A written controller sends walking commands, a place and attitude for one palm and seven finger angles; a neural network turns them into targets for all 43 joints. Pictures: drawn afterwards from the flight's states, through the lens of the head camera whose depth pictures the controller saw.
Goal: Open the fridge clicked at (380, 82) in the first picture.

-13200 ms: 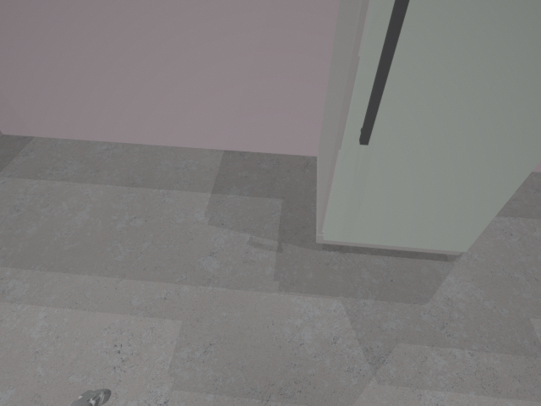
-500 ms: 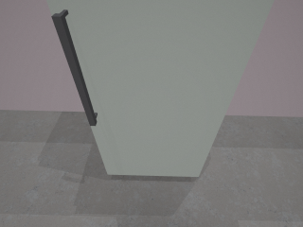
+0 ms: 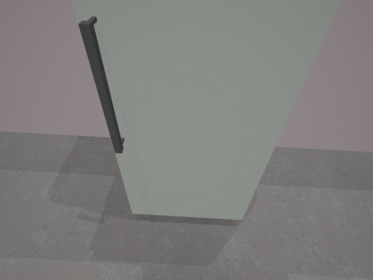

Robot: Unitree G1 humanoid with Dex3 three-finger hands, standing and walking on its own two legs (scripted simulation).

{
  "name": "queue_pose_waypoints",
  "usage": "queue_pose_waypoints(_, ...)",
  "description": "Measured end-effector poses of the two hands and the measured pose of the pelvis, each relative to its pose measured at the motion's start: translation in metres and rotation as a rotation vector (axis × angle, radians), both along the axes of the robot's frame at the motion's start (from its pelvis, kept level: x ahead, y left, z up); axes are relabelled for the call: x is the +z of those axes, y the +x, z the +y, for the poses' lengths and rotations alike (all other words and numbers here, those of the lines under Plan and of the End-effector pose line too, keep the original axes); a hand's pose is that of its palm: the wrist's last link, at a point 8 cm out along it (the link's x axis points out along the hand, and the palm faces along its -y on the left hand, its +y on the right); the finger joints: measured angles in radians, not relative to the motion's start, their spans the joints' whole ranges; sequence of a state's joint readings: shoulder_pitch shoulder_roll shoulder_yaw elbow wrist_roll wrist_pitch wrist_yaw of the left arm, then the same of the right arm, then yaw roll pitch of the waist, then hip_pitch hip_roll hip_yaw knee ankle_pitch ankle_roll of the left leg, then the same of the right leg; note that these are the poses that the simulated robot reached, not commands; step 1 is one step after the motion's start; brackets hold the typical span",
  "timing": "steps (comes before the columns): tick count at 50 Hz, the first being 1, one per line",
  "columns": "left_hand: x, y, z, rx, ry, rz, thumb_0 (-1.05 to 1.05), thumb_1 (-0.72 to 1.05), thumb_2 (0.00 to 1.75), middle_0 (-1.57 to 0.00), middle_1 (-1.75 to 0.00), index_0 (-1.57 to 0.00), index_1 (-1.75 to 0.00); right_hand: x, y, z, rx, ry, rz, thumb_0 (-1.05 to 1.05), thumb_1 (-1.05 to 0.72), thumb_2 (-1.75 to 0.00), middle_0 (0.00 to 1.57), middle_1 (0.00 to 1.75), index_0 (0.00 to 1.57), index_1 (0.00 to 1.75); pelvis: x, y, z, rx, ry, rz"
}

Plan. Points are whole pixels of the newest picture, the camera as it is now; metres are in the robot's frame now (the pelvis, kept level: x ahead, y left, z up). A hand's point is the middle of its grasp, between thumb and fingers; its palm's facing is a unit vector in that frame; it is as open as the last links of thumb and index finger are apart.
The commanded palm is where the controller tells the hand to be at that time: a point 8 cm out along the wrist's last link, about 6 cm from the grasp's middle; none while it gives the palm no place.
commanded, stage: come to a stop and stand still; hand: left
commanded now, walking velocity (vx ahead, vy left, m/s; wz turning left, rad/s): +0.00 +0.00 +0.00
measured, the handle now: (108, 97) +0.56 +0.26 +0.10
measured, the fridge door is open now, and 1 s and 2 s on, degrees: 0 0 0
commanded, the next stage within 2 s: look again from close up in 0.78 s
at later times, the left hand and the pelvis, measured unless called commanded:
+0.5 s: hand out of the picture +0.07 +0.26 -0.16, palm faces -0.03 -0.96 -0.28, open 7.4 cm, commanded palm none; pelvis +0.04 +0.03 +0.01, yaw +0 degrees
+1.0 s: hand out of the picture +0.09 +0.28 -0.16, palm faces -0.03 -0.95 -0.31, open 7.4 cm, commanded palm none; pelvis +0.05 +0.04 +0.01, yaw -1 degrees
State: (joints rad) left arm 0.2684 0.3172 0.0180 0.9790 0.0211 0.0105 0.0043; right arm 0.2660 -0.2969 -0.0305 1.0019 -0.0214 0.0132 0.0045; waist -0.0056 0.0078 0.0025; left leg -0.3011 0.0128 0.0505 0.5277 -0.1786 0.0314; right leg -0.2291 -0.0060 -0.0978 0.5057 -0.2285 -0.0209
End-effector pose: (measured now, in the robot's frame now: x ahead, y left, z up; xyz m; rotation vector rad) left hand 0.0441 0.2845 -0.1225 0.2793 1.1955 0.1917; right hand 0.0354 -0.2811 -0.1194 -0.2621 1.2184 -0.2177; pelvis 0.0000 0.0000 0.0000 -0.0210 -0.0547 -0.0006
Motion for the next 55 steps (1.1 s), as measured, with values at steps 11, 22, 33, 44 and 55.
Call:
queue_pose_waypoints(11, -0.004, -0.001, 0.01, 0.0, -0.025, 0.071, 0.01, 0.91, 0.9, -0.2, -0.3, -0.21, -0.3, 0.003, 0.012, 0.021, 0.004, 0.009, 0.043, 0.0, -0.91, -0.9, 0.2, 0.3, 0.2, 0.3, 0.005, 0.014, 0.017, -0.004, 0.0, 0.027)
queue_pose_waypoints(22, -0.005, 0.017, 0.018, -0.002, -0.033, 0.093, 0.01, 0.91, 0.9, -0.2, -0.3, -0.21, -0.3, 0.007, 0.052, 0.038, 0.023, 0.013, 0.019, 0.0, -0.91, -0.9, 0.2, 0.3, 0.2, 0.3, 0.008, 0.033, 0.031, -0.005, 0.003, 0.032)
queue_pose_waypoints(33, -0.002, 0.044, 0.028, -0.011, -0.027, 0.051, 0.01, 0.91, 0.9, -0.2, -0.3, -0.21, -0.3, 0.013, 0.088, 0.046, 0.043, 0.005, -0.042, 0.0, -0.91, -0.9, 0.2, 0.3, 0.2, 0.3, 0.01, 0.042, 0.039, -0.005, 0.007, 0.022)
queue_pose_waypoints(44, 0.002, 0.049, 0.037, -0.014, -0.009, 0.059, 0.01, 0.91, 0.9, -0.2, -0.3, -0.21, -0.3, 0.013, 0.086, 0.044, 0.032, 0.002, -0.028, 0.0, -0.91, -0.9, 0.2, 0.3, 0.2, 0.3, 0.011, 0.047, 0.042, -0.008, 0.013, 0.02)
queue_pose_waypoints(55, 0.003, 0.041, 0.034, -0.009, -0.008, 0.093, 0.01, 0.91, 0.9, -0.2, -0.3, -0.21, -0.3, 0.01, 0.066, 0.039, 0.007, 0.003, 0.026, 0.0, -0.91, -0.9, 0.2, 0.3, 0.2, 0.3, 0.013, 0.048, 0.039, -0.01, 0.016, 0.016)
